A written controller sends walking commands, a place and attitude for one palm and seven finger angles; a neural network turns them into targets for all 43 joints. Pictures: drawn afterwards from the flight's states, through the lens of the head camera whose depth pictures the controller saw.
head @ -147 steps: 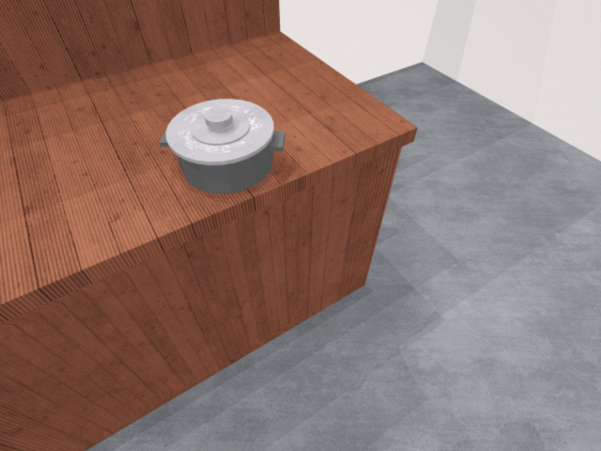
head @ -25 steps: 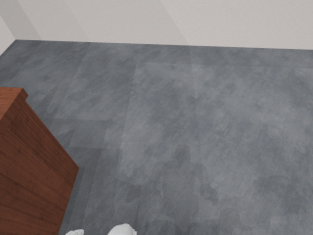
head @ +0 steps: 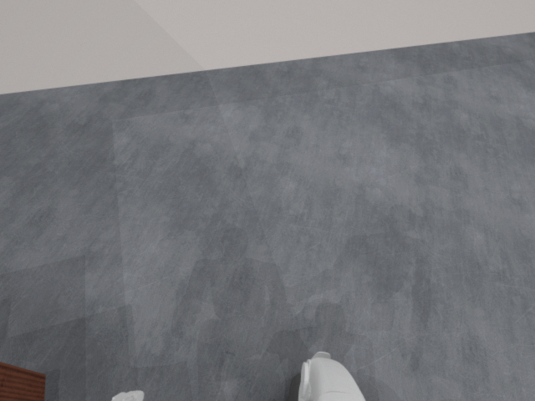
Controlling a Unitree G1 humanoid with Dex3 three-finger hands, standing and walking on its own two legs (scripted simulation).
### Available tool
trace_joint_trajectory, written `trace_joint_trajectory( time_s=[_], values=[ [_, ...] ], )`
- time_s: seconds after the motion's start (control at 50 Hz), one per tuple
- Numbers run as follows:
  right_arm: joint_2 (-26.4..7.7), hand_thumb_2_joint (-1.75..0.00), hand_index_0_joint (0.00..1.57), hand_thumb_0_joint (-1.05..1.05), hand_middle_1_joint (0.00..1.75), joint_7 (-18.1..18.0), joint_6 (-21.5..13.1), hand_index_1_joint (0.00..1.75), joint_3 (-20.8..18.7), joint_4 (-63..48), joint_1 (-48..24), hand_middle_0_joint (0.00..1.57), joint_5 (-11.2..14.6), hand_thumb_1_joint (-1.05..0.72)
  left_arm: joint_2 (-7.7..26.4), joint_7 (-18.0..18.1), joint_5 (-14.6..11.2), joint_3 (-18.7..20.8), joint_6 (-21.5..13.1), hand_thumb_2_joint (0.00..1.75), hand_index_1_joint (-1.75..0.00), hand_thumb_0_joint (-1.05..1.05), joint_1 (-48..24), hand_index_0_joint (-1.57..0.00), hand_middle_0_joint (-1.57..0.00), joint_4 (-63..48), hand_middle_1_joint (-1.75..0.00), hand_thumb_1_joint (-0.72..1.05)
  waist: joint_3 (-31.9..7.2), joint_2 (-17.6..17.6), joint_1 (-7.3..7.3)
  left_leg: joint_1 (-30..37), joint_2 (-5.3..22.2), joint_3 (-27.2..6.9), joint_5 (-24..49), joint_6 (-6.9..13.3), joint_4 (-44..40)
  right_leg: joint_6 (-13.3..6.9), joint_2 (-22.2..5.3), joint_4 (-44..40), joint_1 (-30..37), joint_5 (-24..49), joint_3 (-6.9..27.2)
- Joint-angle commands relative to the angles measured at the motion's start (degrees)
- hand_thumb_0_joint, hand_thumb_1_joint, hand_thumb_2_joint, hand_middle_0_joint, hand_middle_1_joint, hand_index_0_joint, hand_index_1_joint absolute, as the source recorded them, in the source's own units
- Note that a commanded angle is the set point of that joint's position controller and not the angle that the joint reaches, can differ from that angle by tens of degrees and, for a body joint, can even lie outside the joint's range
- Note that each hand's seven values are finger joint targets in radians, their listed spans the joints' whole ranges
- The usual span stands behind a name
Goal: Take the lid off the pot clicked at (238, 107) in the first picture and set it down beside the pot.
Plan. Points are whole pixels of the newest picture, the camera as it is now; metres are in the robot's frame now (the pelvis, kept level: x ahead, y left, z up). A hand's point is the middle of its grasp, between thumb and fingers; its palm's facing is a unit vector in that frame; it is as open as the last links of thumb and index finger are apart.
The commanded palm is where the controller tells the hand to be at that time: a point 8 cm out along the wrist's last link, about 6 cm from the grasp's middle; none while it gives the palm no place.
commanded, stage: walk to a spot facing it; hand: left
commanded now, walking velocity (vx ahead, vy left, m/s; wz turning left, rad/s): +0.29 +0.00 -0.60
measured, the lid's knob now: out of the picture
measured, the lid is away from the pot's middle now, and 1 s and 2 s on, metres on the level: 0.00 0.00 0.00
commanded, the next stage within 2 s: turn to face it in 0.26 s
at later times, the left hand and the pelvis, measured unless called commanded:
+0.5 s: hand (196, 308) +0.29 +0.13 -0.16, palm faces -0.16 -0.96 -0.23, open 7.4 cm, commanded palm none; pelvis +0.21 -0.05 +0.00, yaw -12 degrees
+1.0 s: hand (184, 281) +0.34 +0.17 -0.17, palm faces +0.06 -0.97 -0.25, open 7.4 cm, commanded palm none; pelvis +0.27 -0.04 +0.00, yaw +1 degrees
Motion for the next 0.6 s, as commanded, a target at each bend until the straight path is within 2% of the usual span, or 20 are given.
trace_joint_trajectory(
  time_s=[0.0,0.02,0.04,0.06,0.08,0.1,0.12,0.14,0.16,0.18,0.2,0.22,0.24,0.26,0.34,0.42,0.52,0.54,0.56,0.58],
  values=[
    [-10.06,-0.90,0.20,0.00,0.30,-0.57,-1.11,0.30,-3.01,-0.80,4.94,0.20,-0.15,-0.90,-0.23,-0.23,-0.40,-0.46,-3.53,0.90,-0.30,0.00,-10.21,-0.20,-0.20,-7.86,-0.30,0.90,1.51,12.06,-1.46,3.73,13.49,-2.81,47.17,7.08,0.79,-3.20,3.89,-11.68,0.02,-1.74,-4.97],
    [-11.11,-0.90,0.20,0.00,0.30,-0.52,-1.15,0.30,-3.38,-0.88,4.30,0.20,-0.05,-0.90,0.69,-0.03,-0.38,-0.17,-3.81,0.90,-0.30,0.00,-7.12,-0.20,-0.20,-6.91,-0.30,0.90,-1.10,11.65,-0.09,4.36,14.01,-1.88,54.69,6.81,5.83,-4.48,5.13,-13.38,5.00,-3.49,-5.46],
    [-12.28,-0.90,0.20,0.00,0.30,-0.34,-1.05,0.30,-3.83,-1.04,3.63,0.20,0.07,-0.90,1.96,0.34,-0.28,0.30,-4.10,0.90,-0.30,0.00,-2.36,-0.20,-0.20,-5.46,-0.30,0.90,-4.56,11.36,2.26,3.70,13.34,-0.75,59.74,5.89,12.96,-5.61,6.77,-15.85,12.21,-4.04,-6.35],
    [-12.88,-0.90,0.20,0.00,0.30,-0.21,-1.05,0.30,-4.01,-1.75,1.99,0.20,0.48,-0.90,3.73,0.63,-0.12,1.11,-4.63,0.90,-0.30,0.00,5.30,-0.20,-0.20,-2.96,-0.30,0.90,-9.08,10.25,6.09,-0.86,12.02,0.63,58.75,4.29,22.91,-6.55,8.36,-19.08,24.44,-0.58,-7.02],
    [-12.11,-0.90,0.20,0.00,0.30,0.49,-1.06,0.30,-3.78,-2.68,0.99,0.20,1.25,-0.90,8.49,1.23,-0.09,2.58,-5.47,0.90,-0.30,0.00,14.38,-0.20,-0.20,-0.33,-0.30,0.90,-16.30,5.19,10.61,-16.08,11.20,0.36,44.65,1.77,37.35,-9.42,3.65,-19.34,46.50,3.62,-0.71],
    [-7.89,-0.90,0.20,0.00,0.30,0.56,-0.98,0.30,-3.03,-4.62,2.51,0.20,2.13,-0.90,15.20,2.24,-0.75,3.98,-5.92,0.90,-0.30,0.00,20.47,-0.20,-0.20,0.54,-0.30,0.90,-25.27,-8.70,11.51,-36.53,0.71,-2.48,-9.58,-1.77,58.03,-16.94,-15.58,-21.44,63.20,12.32,30.32],
    [-8.33,-0.90,0.20,0.00,0.30,0.02,-0.65,0.30,-3.14,-5.90,-2.79,0.20,2.13,-0.90,17.22,2.93,-2.33,4.62,-4.97,0.90,-0.30,0.00,20.51,-0.20,-0.20,1.12,-0.30,0.90,-26.04,-7.20,11.22,-42.11,0.04,-11.83,-13.58,-0.81,66.78,-19.20,-19.04,-27.52,61.67,15.66,37.85],
    [-8.95,-0.90,0.20,0.00,0.30,0.00,-0.51,0.30,-3.46,-6.01,-4.63,0.20,1.92,-0.90,15.18,3.37,-2.26,4.44,-4.74,0.90,-0.30,0.00,16.81,-0.20,-0.20,0.17,-0.30,0.90,-20.63,-2.89,9.45,-41.64,2.59,-15.28,-6.36,0.08,68.20,-18.24,-17.71,-29.45,53.92,10.27,33.92],
    [-8.46,-0.90,0.20,0.00,0.30,0.29,-0.65,0.30,-3.45,-6.24,-6.98,0.20,1.52,-0.90,13.00,3.53,-2.21,3.53,-5.04,0.90,-0.30,0.00,12.61,-0.20,-0.20,-1.37,-0.30,0.90,-14.60,-1.63,7.97,-42.31,4.17,-16.21,-1.56,-0.47,66.99,-16.49,-15.39,-29.98,45.35,13.12,30.39],
    [-8.57,-0.90,0.20,0.00,0.30,0.31,-0.09,0.30,-3.58,-5.85,-8.08,0.20,1.01,-0.90,10.64,3.80,-2.20,2.57,-5.50,0.90,-0.30,0.00,9.10,-0.20,-0.20,-2.05,-0.30,0.90,-9.85,0.69,5.50,-40.26,5.63,-17.38,0.94,-0.87,63.13,-14.97,-13.25,-30.55,36.65,15.65,25.18],
    [-7.75,-0.90,0.20,0.00,0.30,0.20,0.67,0.30,-3.51,-5.10,-7.41,0.20,0.49,-0.90,9.17,3.97,-1.93,2.10,-6.16,0.90,-0.30,0.00,6.78,-0.20,-0.20,-2.39,-0.30,0.90,-6.90,0.99,3.40,-37.15,5.94,-17.28,2.11,-1.17,59.64,-13.74,-11.36,-31.79,29.89,18.30,21.45],
    [-6.93,-0.90,0.20,0.00,0.30,0.17,1.39,0.30,-3.40,-4.60,-6.48,0.20,0.25,-0.90,8.63,4.03,-1.63,1.95,-6.58,0.90,-0.30,0.00,5.62,-0.20,-0.20,-2.64,-0.30,0.90,-5.37,0.55,1.94,-35.17,5.55,-16.96,2.40,-1.48,57.14,-13.23,-9.92,-32.57,25.32,20.09,19.22],
    [-6.28,-0.90,0.20,0.00,0.30,0.28,1.77,0.30,-3.42,-4.22,-4.48,0.20,0.22,-0.90,8.70,4.20,-1.19,2.02,-6.92,0.90,-0.30,0.00,4.84,-0.20,-0.20,-2.67,-0.30,0.90,-6.22,0.50,0.63,-34.15,5.00,-16.70,2.76,-1.73,54.66,-13.18,-8.81,-32.68,24.47,20.06,17.27],
    [-5.89,-0.90,0.20,0.00,0.30,0.32,2.19,0.30,-3.38,-4.14,-4.31,0.20,0.12,-0.90,8.40,4.19,-0.98,2.07,-6.94,0.90,-0.30,0.00,4.57,-0.20,-0.20,-2.78,-0.30,0.90,-6.29,-0.47,0.15,-33.42,4.83,-15.96,2.94,-2.14,52.10,-13.22,-8.13,-33.07,22.24,18.95,15.89],
    [-5.70,-0.90,0.20,0.00,0.30,0.94,2.46,0.30,-3.42,-6.34,-10.23,0.20,0.19,-0.90,7.88,3.91,-1.00,1.95,-7.07,0.90,-0.30,0.00,6.07,-0.20,-0.20,-2.12,-0.30,0.90,-5.13,-3.46,0.87,-36.69,3.60,-16.21,8.63,-2.84,45.18,-13.20,-5.85,-34.51,21.72,13.56,16.94],
    [-5.11,-0.90,0.20,0.00,0.30,1.15,2.17,0.30,-2.53,-6.51,-14.90,0.20,0.41,-0.90,5.62,4.48,-1.06,1.03,-7.33,0.90,-0.30,0.00,9.10,-0.20,-0.20,-0.65,-0.30,0.90,-6.38,-4.26,2.05,-37.62,1.70,-15.19,10.46,-2.17,36.89,-12.09,-5.03,-31.72,29.29,25.40,13.71],
    [-3.41,-0.90,0.20,0.00,0.30,1.21,1.41,0.30,-1.37,-5.23,-18.82,0.20,1.03,-0.90,4.64,5.53,-0.92,-0.18,-6.86,0.90,-0.30,0.00,11.51,-0.20,-0.20,1.96,-0.30,0.90,-5.83,-4.67,3.54,-28.58,-2.27,-13.24,11.01,-0.31,21.67,-9.41,-6.43,-28.41,33.99,35.61,9.58],
    [-3.83,-0.90,0.20,0.00,0.30,1.18,1.34,0.30,-1.41,-4.76,-18.38,0.20,0.94,-0.90,4.81,5.66,-0.96,-0.21,-6.57,0.90,-0.30,0.00,11.72,-0.20,-0.20,2.33,-0.30,0.90,-5.13,-4.20,3.42,-25.92,-3.09,-12.58,12.60,0.04,18.70,-8.54,-6.36,-26.68,33.67,35.93,8.48],
    [-4.57,-0.90,0.20,0.00,0.30,1.03,1.42,0.30,-1.60,-4.10,-16.57,0.20,0.71,-0.90,4.95,5.82,-1.18,-0.10,-6.34,0.90,-0.30,0.00,11.80,-0.20,-0.20,2.39,-0.30,0.90,-4.91,-3.57,2.25,-22.76,-4.01,-12.00,15.09,0.54,14.97,-7.43,-5.95,-23.53,33.74,37.18,7.18],
    [-6.10,-0.90,0.20,0.00,0.30,0.99,1.53,0.30,-1.99,-2.92,-13.12,0.20,0.50,-0.90,5.20,6.04,-1.37,0.02,-6.04,0.90,-0.30,0.00,11.80,-0.20,-0.20,2.63,-0.30,0.90,-6.43,-2.40,0.85,-17.59,-3.58,-12.90,22.52,1.26,10.93,-5.84,-5.44,-18.05,32.99,34.90,5.81]
  ],
)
